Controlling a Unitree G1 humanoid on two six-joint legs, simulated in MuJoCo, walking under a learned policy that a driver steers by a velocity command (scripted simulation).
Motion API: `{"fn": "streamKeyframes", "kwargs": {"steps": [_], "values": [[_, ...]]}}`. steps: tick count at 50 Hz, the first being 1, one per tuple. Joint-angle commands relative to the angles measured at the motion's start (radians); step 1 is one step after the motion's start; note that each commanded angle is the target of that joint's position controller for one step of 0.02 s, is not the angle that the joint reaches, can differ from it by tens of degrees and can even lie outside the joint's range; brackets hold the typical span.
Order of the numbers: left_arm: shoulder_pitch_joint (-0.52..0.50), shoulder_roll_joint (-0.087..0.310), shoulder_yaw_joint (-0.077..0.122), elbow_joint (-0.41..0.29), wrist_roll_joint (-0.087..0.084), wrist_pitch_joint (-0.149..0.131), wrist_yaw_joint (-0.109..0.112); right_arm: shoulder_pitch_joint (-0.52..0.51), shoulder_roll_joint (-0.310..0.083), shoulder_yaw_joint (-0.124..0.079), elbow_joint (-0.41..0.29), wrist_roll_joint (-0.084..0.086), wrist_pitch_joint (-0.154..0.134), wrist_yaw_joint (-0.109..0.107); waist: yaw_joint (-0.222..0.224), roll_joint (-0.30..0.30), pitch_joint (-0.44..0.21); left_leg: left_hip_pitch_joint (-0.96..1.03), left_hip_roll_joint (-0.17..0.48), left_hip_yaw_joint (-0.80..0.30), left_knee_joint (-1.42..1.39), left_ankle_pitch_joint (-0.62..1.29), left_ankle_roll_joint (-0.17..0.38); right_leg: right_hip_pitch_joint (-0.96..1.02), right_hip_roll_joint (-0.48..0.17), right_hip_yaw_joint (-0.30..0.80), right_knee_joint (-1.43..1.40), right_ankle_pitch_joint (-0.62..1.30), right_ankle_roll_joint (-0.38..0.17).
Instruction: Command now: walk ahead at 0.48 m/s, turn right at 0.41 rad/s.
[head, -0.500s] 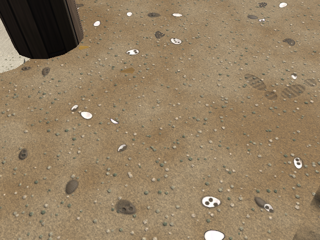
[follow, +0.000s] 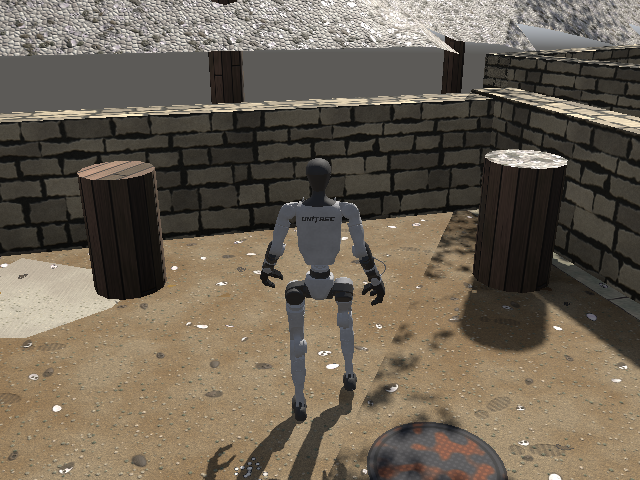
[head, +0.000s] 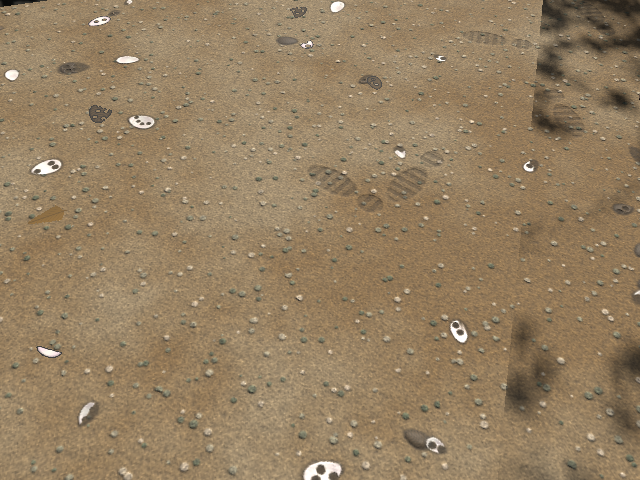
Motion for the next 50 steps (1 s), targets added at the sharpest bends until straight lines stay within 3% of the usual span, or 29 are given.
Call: {"fn": "streamKeyframes", "kwargs": {"steps": [1, 5, 7, 9, 10, 11, 12, 13, 14, 15, 16, 17, 19, 23, 28, 33, 36, 37, 38, 39, 40, 41, 42, 43, 44, 45, 47, 50], "values": [[-0.062, -0.005, -0.017, -0.089, 0.006, -0.023, -0.016, -0.060, -0.152, -0.032, -0.052, 0.007, -0.013, -0.001, 0.021, 0.104, 0.065, -0.005, 0.266, -0.142, -0.157, 0.263, 0.165, -0.066, -0.019, 0.016, -0.177, 0.124, 0.001], [-0.205, -0.013, -0.031, -0.135, 0.004, -0.041, -0.042, 0.018, -0.184, -0.035, -0.003, 0.030, 0.002, -0.001, -0.018, 0.090, 0.097, 0.034, 0.278, -0.084, -0.156, 0.315, 0.149, 0.001, 0.009, -0.065, -0.376, 0.193, -0.027], [-0.240, 0.003, -0.026, -0.155, 0.005, -0.046, -0.051, 0.053, -0.195, -0.035, 0.023, 0.041, 0.016, 0.000, -0.008, 0.101, 0.094, 0.101, 0.301, -0.090, -0.119, 0.421, 0.140, 0.026, 0.026, -0.083, -0.435, 0.143, -0.057], [-0.184, 0.049, -0.004, -0.152, 0.012, -0.049, -0.050, 0.060, -0.225, -0.037, 0.036, 0.042, 0.031, -0.002, 0.055, 0.140, 0.028, 0.148, 0.304, -0.095, 0.006, 0.739, 0.122, 0.164, 0.079, -0.114, -0.477, 0.070, -0.092], [-0.058, 0.087, 0.018, -0.120, 0.013, -0.048, -0.042, 0.046, -0.234, -0.035, 0.040, 0.042, 0.039, -0.005, 0.138, 0.147, -0.053, 0.124, 0.279, -0.071, 0.155, 0.867, 0.100, 0.348, 0.107, -0.134, -0.518, 0.101, -0.120], [0.098, 0.137, 0.043, -0.076, 0.016, -0.042, -0.027, 0.041, -0.219, -0.025, 0.033, 0.038, 0.037, -0.009, 0.217, 0.146, -0.150, -0.016, 0.237, -0.054, 0.351, 0.797, 0.066, 0.615, 0.079, -0.101, -0.510, 0.154, -0.147], [0.258, 0.229, 0.066, -0.048, 0.039, -0.031, -0.005, 0.064, -0.127, 0.006, -0.009, 0.010, 0.027, -0.006, 0.243, -0.017, -0.321, -0.327, 0.140, -0.033, 0.719, 0.334, 0.018, 0.987, -0.174, 0.198, -0.475, 0.142, -0.222], [0.244, 0.233, 0.054, -0.058, 0.047, -0.031, -0.006, 0.163, -0.058, 0.029, -0.005, 0.020, 0.010, 0.002, 0.173, -0.168, -0.482, -0.534, 0.005, -0.193, 0.972, -0.357, -0.013, 1.108, -0.365, 0.619, -0.615, -0.010, -0.326], [0.207, 0.142, 0.033, -0.058, 0.041, -0.036, -0.009, 0.057, -0.176, -0.006, -0.010, 0.052, 0.006, 0.004, 0.208, -0.063, -0.357, -0.618, 0.049, -0.265, 1.040, -0.321, -0.011, 0.992, -0.327, 0.544, -0.675, -0.063, -0.280], [0.150, 0.111, 0.021, -0.043, 0.029, -0.042, -0.011, -0.009, -0.178, -0.011, -0.040, 0.064, 0.006, 0.004, 0.175, -0.065, -0.187, -0.660, 0.093, -0.226, 1.012, -0.228, -0.008, 0.843, -0.287, 0.367, -0.706, -0.015, -0.245], [0.095, 0.079, 0.013, -0.032, 0.027, -0.049, -0.016, -0.032, -0.153, -0.008, -0.038, 0.052, 0.008, -0.003, 0.137, -0.017, -0.117, -0.632, 0.132, -0.211, 0.965, -0.147, -0.013, 0.719, -0.237, 0.266, -0.740, 0.038, -0.223], [0.052, 0.052, 0.008, -0.028, 0.030, -0.059, -0.021, -0.018, -0.141, -0.013, -0.030, 0.038, 0.020, -0.007, 0.100, -0.036, -0.071, -0.583, 0.157, -0.214, 0.926, -0.086, -0.021, 0.623, -0.200, 0.178, -0.780, 0.086, -0.209], [0.012, 0.029, 0.011, -0.012, 0.039, -0.082, -0.022, 0.040, -0.099, -0.010, -0.006, 0.042, 0.050, -0.007, 0.055, -0.044, -0.056, -0.494, 0.175, -0.216, 0.919, -0.015, -0.034, 0.522, -0.177, 0.084, -0.852, 0.131, -0.211], [0.010, 0.047, 0.024, 0.039, 0.046, -0.103, -0.011, -0.036, -0.077, -0.011, -0.037, 0.036, 0.074, -0.012, 0.048, -0.013, 0.029, -0.584, 0.178, -0.242, 0.805, 0.103, -0.055, 0.493, -0.168, -0.066, -0.908, 0.227, -0.204], [0.048, 0.098, 0.039, 0.074, 0.038, -0.087, 0.011, -0.194, -0.048, 0.007, -0.091, 0.027, 0.057, 0.022, 0.102, 0.023, 0.076, -0.597, 0.158, -0.169, 0.511, 0.301, -0.043, 0.560, -0.162, -0.197, -0.924, 0.256, -0.183], [0.114, 0.137, 0.055, 0.114, 0.011, -0.051, 0.017, -0.322, -0.056, 0.011, -0.169, 0.027, 0.056, 0.053, 0.138, 0.030, 0.105, -0.654, 0.134, -0.100, 0.379, 0.202, 0.011, 0.738, -0.215, -0.247, -0.848, 0.365, -0.164], [0.089, 0.179, 0.065, 0.109, 0.000, -0.027, 0.024, -0.254, -0.102, -0.015, -0.186, 0.029, 0.066, 0.058, 0.070, -0.019, 0.011, -0.490, 0.039, -0.014, 0.371, 0.057, 0.069, 0.787, -0.212, -0.286, -0.645, 0.821, -0.129], [0.076, 0.186, 0.066, 0.105, -0.006, -0.018, 0.026, -0.145, -0.140, -0.038, -0.166, 0.032, 0.071, 0.054, 0.005, -0.022, -0.054, -0.346, -0.007, 0.007, 0.355, 0.035, 0.098, 0.761, -0.194, -0.301, -0.484, 0.914, -0.111], [0.065, 0.169, 0.056, 0.099, -0.009, -0.017, 0.028, 0.021, -0.197, -0.072, -0.125, 0.034, 0.076, 0.040, -0.086, 0.002, -0.141, -0.087, -0.044, -0.009, 0.288, 0.094, 0.139, 0.641, -0.151, -0.323, -0.252, 0.833, -0.073], [0.107, 0.084, 0.028, 0.069, 0.022, -0.028, 0.029, 0.117, -0.300, -0.103, -0.102, 0.037, 0.087, 0.017, -0.082, 0.181, -0.217, 0.222, 0.139, -0.332, 0.261, 0.088, 0.225, 0.314, -0.066, -0.321, 0.089, 0.284, -0.015], [0.139, 0.007, -0.003, 0.023, 0.031, -0.062, 0.020, 0.057, -0.348, -0.100, -0.145, 0.032, 0.070, 0.022, 0.008, 0.316, -0.349, 0.435, 0.344, -0.915, 0.090, -0.084, 0.414, -0.012, 0.145, -0.112, 0.382, -0.404, 0.029], [0.031, 0.103, 0.014, 0.007, -0.001, -0.094, 0.006, 0.056, -0.252, -0.072, -0.156, 0.027, 0.052, 0.034, -0.059, 0.171, -0.342, 0.432, 0.354, -0.912, 0.004, -0.129, 0.372, -0.121, 0.090, 0.046, 0.409, -0.365, 0.006], [-0.023, 0.110, 0.013, -0.014, -0.023, -0.109, 0.001, 0.030, -0.208, -0.060, -0.149, 0.024, 0.039, 0.035, -0.042, 0.136, -0.208, 0.313, 0.323, -0.764, 0.000, -0.084, 0.331, -0.152, 0.050, 0.034, 0.350, -0.282, -0.018], [-0.025, 0.098, 0.011, -0.007, -0.004, -0.116, 0.009, -0.035, -0.182, -0.052, -0.151, 0.028, 0.033, 0.034, 0.012, 0.050, -0.115, 0.162, 0.274, -0.646, 0.004, 0.024, 0.291, -0.114, 0.004, 0.027, 0.249, -0.208, -0.022], [-0.019, 0.110, 0.019, 0.003, 0.023, -0.112, 0.015, -0.087, -0.143, -0.040, -0.162, 0.024, 0.030, 0.030, 0.044, 0.059, -0.081, 0.059, 0.237, -0.563, -0.003, 0.137, 0.270, -0.049, -0.026, 0.029, 0.166, -0.160, -0.015], [0.001, 0.112, 0.023, 0.007, 0.031, -0.100, 0.013, -0.113, -0.135, -0.035, -0.179, 0.013, 0.030, 0.024, 0.070, 0.085, -0.069, -0.011, 0.215, -0.526, -0.023, 0.210, 0.267, 0.009, -0.037, 0.031, 0.137, -0.125, -0.006], [0.014, 0.090, 0.019, 0.009, 0.042, -0.081, 0.012, -0.114, -0.149, -0.039, -0.178, 0.015, 0.027, 0.013, 0.084, 0.086, -0.062, -0.083, 0.195, -0.472, -0.044, 0.334, 0.277, 0.045, -0.033, 0.009, 0.068, -0.093, 0.027], [-0.076, 0.054, 0.004, -0.019, 0.044, -0.066, 0.014, -0.075, -0.181, -0.047, -0.159, 0.021, 0.029, -0.008, 0.061, 0.088, -0.023, -0.149, 0.149, -0.392, -0.053, 0.368, 0.252, 0.034, -0.008, -0.015, -0.120, 0.049, 0.069]]}}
